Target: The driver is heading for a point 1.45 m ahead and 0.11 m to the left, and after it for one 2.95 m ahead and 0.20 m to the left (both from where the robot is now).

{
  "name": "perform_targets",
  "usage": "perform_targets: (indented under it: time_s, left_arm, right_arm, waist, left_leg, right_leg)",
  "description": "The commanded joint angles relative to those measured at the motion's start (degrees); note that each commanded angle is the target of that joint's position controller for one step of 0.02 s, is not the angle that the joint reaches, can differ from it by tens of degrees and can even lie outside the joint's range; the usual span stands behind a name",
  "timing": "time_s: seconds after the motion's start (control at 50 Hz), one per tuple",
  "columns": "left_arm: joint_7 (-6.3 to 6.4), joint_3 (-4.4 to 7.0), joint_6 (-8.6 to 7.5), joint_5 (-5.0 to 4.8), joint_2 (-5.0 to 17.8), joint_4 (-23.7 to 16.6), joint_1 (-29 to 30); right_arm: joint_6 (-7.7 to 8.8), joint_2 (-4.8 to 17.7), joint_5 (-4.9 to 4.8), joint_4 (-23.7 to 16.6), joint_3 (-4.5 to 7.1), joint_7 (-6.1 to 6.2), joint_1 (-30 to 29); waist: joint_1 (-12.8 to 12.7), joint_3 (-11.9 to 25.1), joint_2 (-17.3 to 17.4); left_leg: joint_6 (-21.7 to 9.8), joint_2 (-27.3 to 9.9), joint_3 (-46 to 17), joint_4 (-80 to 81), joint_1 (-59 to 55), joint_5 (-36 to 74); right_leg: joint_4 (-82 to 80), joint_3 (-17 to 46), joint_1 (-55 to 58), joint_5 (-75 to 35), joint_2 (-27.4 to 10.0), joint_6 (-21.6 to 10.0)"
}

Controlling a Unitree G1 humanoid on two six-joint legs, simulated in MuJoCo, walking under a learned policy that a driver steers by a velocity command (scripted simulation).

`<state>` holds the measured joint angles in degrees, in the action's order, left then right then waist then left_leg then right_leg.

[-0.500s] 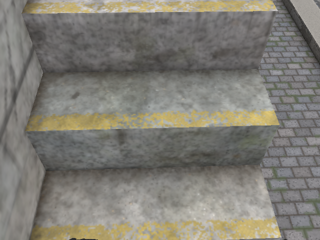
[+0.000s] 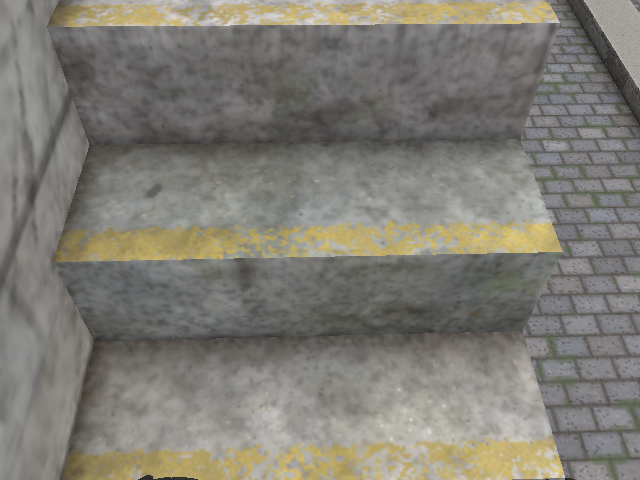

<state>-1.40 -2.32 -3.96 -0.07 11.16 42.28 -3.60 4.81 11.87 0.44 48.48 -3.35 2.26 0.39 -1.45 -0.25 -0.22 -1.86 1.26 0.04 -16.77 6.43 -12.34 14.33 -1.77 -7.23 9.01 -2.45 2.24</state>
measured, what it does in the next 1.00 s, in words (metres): stands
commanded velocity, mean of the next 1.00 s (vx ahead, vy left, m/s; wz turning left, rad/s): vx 1.00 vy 0.00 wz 0.00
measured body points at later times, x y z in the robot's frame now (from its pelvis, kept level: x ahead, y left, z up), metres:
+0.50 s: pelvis +0.00 +0.00 +0.00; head +0.02 +0.00 +0.45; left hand +0.18 +0.22 -0.10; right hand +0.19 -0.22 -0.10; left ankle -0.04 +0.10 -0.75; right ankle -0.02 -0.15 -0.75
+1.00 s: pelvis -0.01 +0.00 +0.00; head +0.01 +0.00 +0.45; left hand +0.17 +0.22 -0.10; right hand +0.18 -0.22 -0.10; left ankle -0.04 +0.10 -0.75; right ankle -0.02 -0.15 -0.75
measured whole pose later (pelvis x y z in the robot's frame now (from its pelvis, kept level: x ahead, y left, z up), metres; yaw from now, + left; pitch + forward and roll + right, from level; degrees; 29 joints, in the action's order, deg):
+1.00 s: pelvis -0.01 +0.00 +0.00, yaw +1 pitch +2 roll -1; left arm -1.1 -2.2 -4.3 -0.3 11.9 44.2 -3.5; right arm 5.0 12.4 0.2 50.2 -3.5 2.4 1.1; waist -1.0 -0.6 -0.1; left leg -1.5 1.1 -0.7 -15.0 6.1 -10.5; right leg 12.0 -2.5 -6.3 7.2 -2.5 2.1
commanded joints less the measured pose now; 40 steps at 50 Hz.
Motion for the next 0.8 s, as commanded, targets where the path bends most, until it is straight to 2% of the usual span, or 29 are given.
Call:
perform_targets:
  time_s: [0.02, 0.42, 0.8]
  left_arm:
    - [0.37, 1.47, -1.31, -0.48, 5.30, -4.06, 3.80]
    - [0.53, 1.51, -1.17, -0.46, 5.60, -2.45, 3.90]
    - [0.39, 1.36, -1.21, -0.22, 5.61, -2.47, 3.97]
  right_arm:
    - [1.02, 5.96, -0.19, -4.01, 1.37, 0.45, -4.10]
    - [1.06, 5.86, -0.22, -3.04, 1.11, 0.71, -3.32]
    - [1.05, 6.02, -0.22, -2.49, 1.05, 0.37, -3.26]
  waist:
    - [0.41, 7.29, 0.16]
    - [0.54, 7.83, 0.84]
    - [0.42, 7.12, 0.35]
  left_leg:
    - [-1.68, -8.79, -5.91, 1.37, -1.45, 19.84]
    - [-1.68, -8.48, -5.89, 1.87, -1.72, 17.94]
    - [-1.63, -8.57, -6.19, 2.72, -1.16, 16.56]
  right_leg:
    - [0.35, 3.81, 4.05, -15.99, -5.83, -4.57]
    - [-0.49, 3.39, 5.08, -15.44, -6.00, -4.27]
    - [-1.53, 3.40, 5.43, -14.79, -6.22, -4.38]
